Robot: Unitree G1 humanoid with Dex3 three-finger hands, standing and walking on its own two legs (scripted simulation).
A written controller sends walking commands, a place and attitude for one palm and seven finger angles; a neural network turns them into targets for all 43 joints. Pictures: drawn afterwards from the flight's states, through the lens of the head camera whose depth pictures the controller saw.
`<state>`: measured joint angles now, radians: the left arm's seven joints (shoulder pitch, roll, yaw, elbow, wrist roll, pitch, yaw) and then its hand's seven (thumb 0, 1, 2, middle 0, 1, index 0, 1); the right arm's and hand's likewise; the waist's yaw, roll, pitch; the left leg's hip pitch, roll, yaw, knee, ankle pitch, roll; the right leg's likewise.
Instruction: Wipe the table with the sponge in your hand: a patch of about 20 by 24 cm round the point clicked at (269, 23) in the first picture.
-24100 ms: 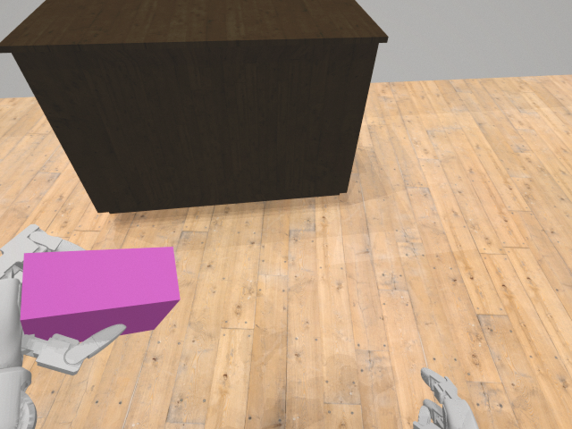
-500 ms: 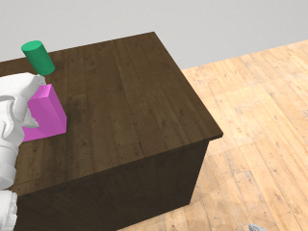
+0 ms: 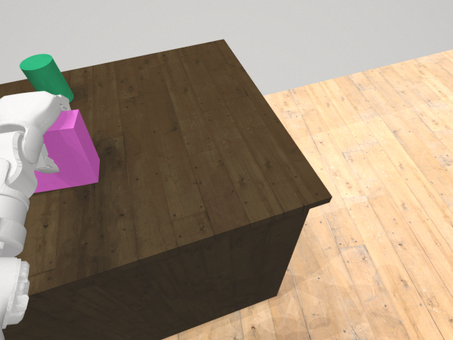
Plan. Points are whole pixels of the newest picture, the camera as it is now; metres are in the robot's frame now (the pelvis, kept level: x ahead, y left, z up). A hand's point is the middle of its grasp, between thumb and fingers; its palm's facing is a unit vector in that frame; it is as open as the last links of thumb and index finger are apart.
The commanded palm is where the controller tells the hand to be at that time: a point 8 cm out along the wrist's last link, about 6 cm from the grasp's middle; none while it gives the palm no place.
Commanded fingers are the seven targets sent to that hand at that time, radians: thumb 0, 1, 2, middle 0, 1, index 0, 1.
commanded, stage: slide across to the middle lane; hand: left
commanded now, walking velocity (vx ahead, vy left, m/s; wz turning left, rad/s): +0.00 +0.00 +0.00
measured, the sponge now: (56, 161) +0.39 +0.35 +0.10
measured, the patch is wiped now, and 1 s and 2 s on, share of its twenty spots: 0.40 0.50 0.70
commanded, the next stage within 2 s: wipe back along the middle lane in 0.40 s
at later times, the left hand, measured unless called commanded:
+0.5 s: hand (86, 126) +0.43 +0.28 +0.15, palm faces +0.00 -0.01 -1.00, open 10.2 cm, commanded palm +0.40 +0.27 +0.21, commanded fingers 0.00 0.10 1.30 -1.20 -1.60 -1.20 -1.60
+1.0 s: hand (90, 147) +0.38 +0.25 +0.15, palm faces +0.03 -0.02 -1.00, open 10.2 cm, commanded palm +0.35 +0.25 +0.19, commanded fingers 0.00 0.10 1.30 -1.20 -1.60 -1.20 -1.60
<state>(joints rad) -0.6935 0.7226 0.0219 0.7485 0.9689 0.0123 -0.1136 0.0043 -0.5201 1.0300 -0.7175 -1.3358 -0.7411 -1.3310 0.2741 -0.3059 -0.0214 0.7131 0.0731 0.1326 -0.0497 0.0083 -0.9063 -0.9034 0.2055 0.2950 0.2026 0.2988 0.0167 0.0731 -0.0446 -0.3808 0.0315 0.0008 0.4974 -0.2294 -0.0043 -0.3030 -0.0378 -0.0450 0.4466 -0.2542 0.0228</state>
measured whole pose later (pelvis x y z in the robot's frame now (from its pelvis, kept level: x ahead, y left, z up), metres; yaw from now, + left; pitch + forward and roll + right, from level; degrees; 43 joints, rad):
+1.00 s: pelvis +0.02 -0.01 +0.00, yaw +1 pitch +3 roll +0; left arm -0.45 0.52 -0.12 0.26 0.94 0.37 -0.12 0.00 -0.51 1.03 -0.71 -1.34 -0.73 -1.33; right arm 0.12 -0.30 0.02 0.65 0.07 0.13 -0.02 0.01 -0.91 -0.90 0.20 0.29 0.20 0.30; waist 0.06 0.10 -0.06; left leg -0.26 0.03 -0.01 0.46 -0.25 -0.02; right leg -0.20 -0.04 -0.06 0.45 -0.30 0.01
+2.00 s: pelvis +0.01 -0.02 +0.00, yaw +0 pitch +1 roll +1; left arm -0.12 0.45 -0.17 -0.18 0.96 0.54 -0.07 0.00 -0.50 1.03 -0.70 -1.35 -0.72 -1.34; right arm 0.04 -0.27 0.06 0.59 0.08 0.13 0.00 0.01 -0.91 -0.90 0.20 0.29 0.20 0.30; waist 0.10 0.12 -0.07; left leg -0.26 0.03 0.00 0.51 -0.27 -0.03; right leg -0.21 -0.04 -0.04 0.54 -0.34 0.01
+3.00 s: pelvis -0.01 -0.04 +0.00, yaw -1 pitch -3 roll +1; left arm -0.20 0.35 -0.33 -0.18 0.89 0.49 -0.02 -0.02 -0.51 1.03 -0.70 -1.34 -0.72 -1.33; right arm 0.04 -0.26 0.04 0.63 0.07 0.11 0.02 0.01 -0.91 -0.90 0.20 0.29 0.20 0.30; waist 0.10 0.13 -0.05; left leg -0.18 0.06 0.01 0.44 -0.21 -0.05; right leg -0.16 -0.01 -0.04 0.51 -0.30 -0.03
